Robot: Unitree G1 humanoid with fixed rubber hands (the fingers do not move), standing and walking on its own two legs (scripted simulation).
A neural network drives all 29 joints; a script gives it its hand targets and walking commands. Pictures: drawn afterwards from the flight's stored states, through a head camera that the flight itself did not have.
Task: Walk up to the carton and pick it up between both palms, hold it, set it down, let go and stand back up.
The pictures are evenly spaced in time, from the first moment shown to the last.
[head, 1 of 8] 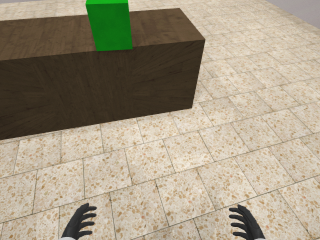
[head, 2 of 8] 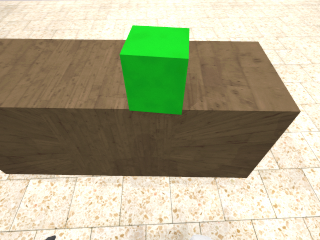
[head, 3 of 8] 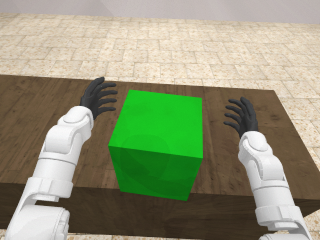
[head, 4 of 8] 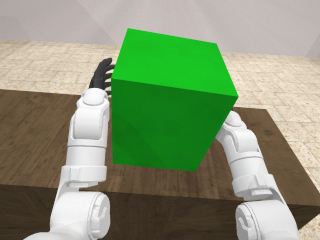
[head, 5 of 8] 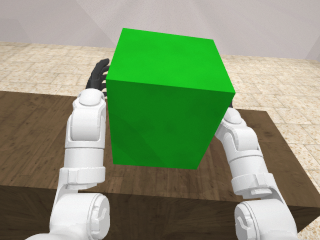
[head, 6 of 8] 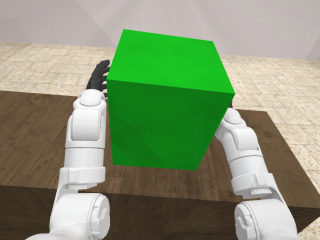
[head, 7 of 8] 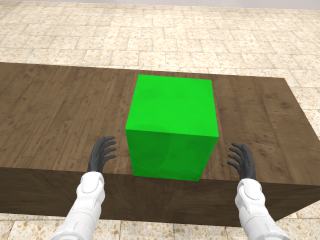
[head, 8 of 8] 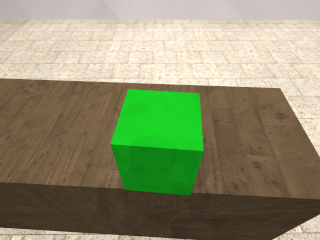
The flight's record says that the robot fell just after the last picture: no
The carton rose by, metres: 0.24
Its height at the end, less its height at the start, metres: +0.00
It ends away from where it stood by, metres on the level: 0.01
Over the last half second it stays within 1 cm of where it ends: yes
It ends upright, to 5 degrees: yes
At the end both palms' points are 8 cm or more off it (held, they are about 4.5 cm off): yes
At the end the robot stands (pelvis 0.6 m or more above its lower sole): yes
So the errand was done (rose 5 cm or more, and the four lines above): yes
